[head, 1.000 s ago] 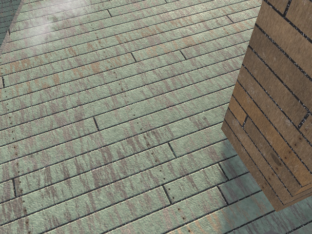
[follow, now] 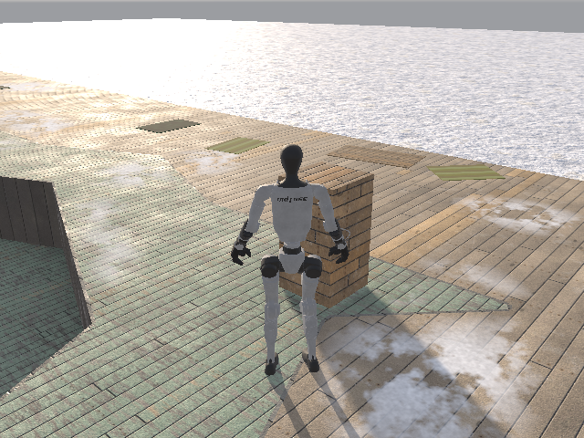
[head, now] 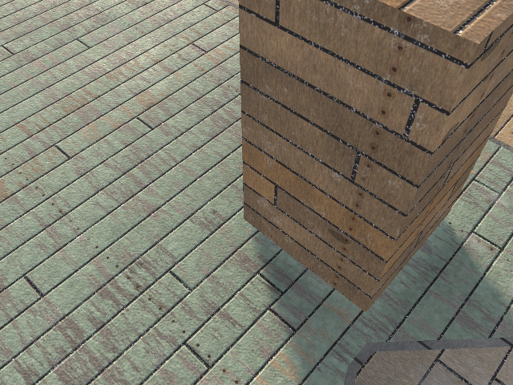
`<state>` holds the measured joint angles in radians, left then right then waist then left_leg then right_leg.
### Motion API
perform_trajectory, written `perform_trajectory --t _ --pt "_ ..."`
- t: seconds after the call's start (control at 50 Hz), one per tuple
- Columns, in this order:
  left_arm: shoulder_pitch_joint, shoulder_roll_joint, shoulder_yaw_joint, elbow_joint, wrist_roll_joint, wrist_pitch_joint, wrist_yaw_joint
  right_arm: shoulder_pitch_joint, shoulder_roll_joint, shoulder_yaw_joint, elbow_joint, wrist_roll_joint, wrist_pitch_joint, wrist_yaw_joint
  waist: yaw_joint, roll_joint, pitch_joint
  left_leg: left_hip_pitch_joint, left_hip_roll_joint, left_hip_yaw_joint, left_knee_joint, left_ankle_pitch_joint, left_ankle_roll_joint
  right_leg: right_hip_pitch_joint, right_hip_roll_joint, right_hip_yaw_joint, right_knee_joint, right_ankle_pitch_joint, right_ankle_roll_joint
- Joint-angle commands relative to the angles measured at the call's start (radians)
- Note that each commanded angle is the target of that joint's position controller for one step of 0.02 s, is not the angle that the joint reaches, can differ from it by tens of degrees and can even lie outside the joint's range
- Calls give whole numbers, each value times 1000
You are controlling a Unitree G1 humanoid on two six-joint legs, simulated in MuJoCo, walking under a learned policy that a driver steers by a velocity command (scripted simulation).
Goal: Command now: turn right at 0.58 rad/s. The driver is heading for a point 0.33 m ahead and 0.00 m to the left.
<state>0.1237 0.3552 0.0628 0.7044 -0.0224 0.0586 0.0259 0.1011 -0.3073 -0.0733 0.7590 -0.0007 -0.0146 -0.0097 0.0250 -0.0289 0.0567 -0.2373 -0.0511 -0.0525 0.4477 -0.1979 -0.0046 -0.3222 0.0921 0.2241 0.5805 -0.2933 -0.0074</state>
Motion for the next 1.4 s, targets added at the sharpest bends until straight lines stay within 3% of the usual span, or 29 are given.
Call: perform_trajectory --t 0.02,0.04,0.08,0.12,0.2,0.32,0.38,0.4,0.42,0.44,0.46,0.48,0.56,0.64,0.7,0.8,0.82,0.84,0.86,0.88,0.92,0.96,1.0,1.08,1.16,1.2,1.22,1.26,1.4 --pt "57 155 48 -66 12 -22 3 27 -214 -54 -69 -49 -14 -4 4 249 -106 116 474 -469 -209 175 282 -222 -26 -63 406 -343 25" --pt "74 205 71 -49 7 -20 1 -28 -152 -33 -90 -41 -22 -8 24 179 -81 76 430 -387 -206 127 271 -216 -62 -48 510 -276 40" --pt "92 168 76 -21 10 -4 3 -82 -105 -20 -100 -9 -23 -20 30 156 -47 89 314 -224 -195 40 192 -255 -78 -73 582 -157 71" --pt "64 128 68 -37 1 -8 -2 -51 -109 -17 -98 -8 -19 -30 -6 160 -36 117 290 -135 -193 137 194 -288 -97 -112 581 -102 94" --pt "-26 70 43 -93 1 -23 -14 95 -144 -29 -61 0 -11 -35 -95 190 -83 252 314 -154 -256 -156 215 -332 -133 -171 401 -90 107" --pt "2 28 15 -78 13 -51 -32 94 -177 -37 -41 21 -34 9 -77 180 -39 112 317 -68 -285 -179 204 -68 -121 -261 59 -91 30" --pt "147 35 22 -15 7 -65 -35 79 -145 -24 -20 40 -39 28 11 132 -58 -31 283 -6 -171 -140 165 234 -76 -302 -169 70 -28" --pt "236 60 33 6 2 -71 -27 86 -96 -6 -8 23 -42 30 56 103 -99 -119 242 46 -60 -111 120 395 -110 -241 -176 80 -47" --pt "361 137 49 18 8 -77 -16 38 -11 25 -44 -13 -49 36 101 -110 -161 -288 149 148 282 -241 36 552 -326 50 -238 121 -104" --pt "381 243 74 20 11 -88 -25 19 -31 16 -91 3 -65 28 97 -266 -123 -553 57 124 518 -391 8 556 -492 368 -354 -134 -259" --pt "343 163 56 12 15 -111 -31 11 -114 -5 -79 33 -72 26 99 -168 -55 -615 127 30 666 -363 26 495 -486 350 -381 -242 -279" --pt "284 106 38 8 21 -131 -34 29 -135 -12 -61 51 -78 34 68 -166 0 -628 158 3 686 -252 45 447 -431 238 -396 -255 -235" --pt "199 24 17 0 37 -153 -28 60 -76 -10 -9 31 -67 39 20 -79 33 -554 158 -32 665 12 31 352 -327 -85 -427 306 -137" --pt "117 19 14 -15 48 -164 -14 30 -29 2 -29 16 -64 29 -16 -44 48 -421 108 6 428 175 -23 214 -268 -300 -432 616 -119" --pt "183 66 27 14 18 -167 -2 -72 20 25 -88 -10 -79 48 21 -36 6 -251 78 100 219 269 -14 200 -270 -321 -393 780 -109" --pt "117 95 50 27 -7 -146 -4 155 -91 -14 -61 0 -83 49 -122 -63 -131 -66 18 81 51 209 115 349 -287 -296 -84 1033 -95" --pt "136 68 40 27 -2 -145 -1 232 -129 -30 -53 -6 -91 36 -163 -18 -201 113 48 44 -32 452 143 275 -228 -313 86 885 -52" --pt "245 -6 13 4 33 -149 -5 263 -221 -43 -60 -43 -86 25 -93 208 -348 484 291 -229 99 981 255 -23 -126 -328 384 266 9" --pt "345 -78 -20 51 26 -146 -18 247 -117 -4 -32 -54 -84 20 -34 309 -496 545 447 -438 42 1115 414 -116 -45 -173 586 -383 49" --pt "281 26 4 65 0 -133 -21 171 -44 15 -54 -31 -78 23 -57 162 -454 405 382 -348 -4 918 381 -87 -109 -85 595 -356 47" --pt "192 13 4 51 8 -101 1 -4 -14 29 -72 2 -58 19 -7 66 -230 169 312 -238 -104 477 275 -128 -172 -133 456 -320 66" --pt "173 16 8 48 31 -61 27 -86 -76 10 -80 -13 -37 8 12 124 -141 -50 259 -190 -197 174 226 -20 -163 -179 331 -233 93" --pt "196 11 10 67 29 -44 43 -94 -104 -1 -76 -28 -33 5 2 138 -129 -109 270 -175 -210 176 237 27 -155 -181 300 -187 100" --pt "168 -9 8 74 31 -46 37 -99 -76 6 -39 -19 -32 4 -12 138 -151 -157 257 -135 -233 -71 219 90 -171 -180 208 -59 78" --pt "166 -44 -4 108 45 -66 23 -90 -4 37 -1 -10 -7 4 12 128 -137 -176 188 -99 -199 -312 135 206 -146 -211 -71 74 46" --pt "105 45 5 87 51 -72 30 -26 3 41 23 -13 -14 8 -45 -9 -59 -176 114 -49 -138 -284 41 133 -239 -97 -192 -17 -9" --pt "70 38 5 103 49 -76 28 -42 2 40 26 -17 -14 2 -62 -109 -36 -33 80 3 -102 -146 8 -43 -220 -93 -251 -242 -28" --pt "49 -21 -17 116 56 -98 19 -65 -24 34 39 -13 -13 -8 -55 -113 -25 79 91 -7 -57 -44 17 -109 -193 -119 -300 -241 6" --pt "113 -5 -22 192 31 -127 9 -49 -25 37 112 -1 -28 2 -23 9 -67 52 100 -16 -80 49 30 74 -164 -151 -256 13 -5"
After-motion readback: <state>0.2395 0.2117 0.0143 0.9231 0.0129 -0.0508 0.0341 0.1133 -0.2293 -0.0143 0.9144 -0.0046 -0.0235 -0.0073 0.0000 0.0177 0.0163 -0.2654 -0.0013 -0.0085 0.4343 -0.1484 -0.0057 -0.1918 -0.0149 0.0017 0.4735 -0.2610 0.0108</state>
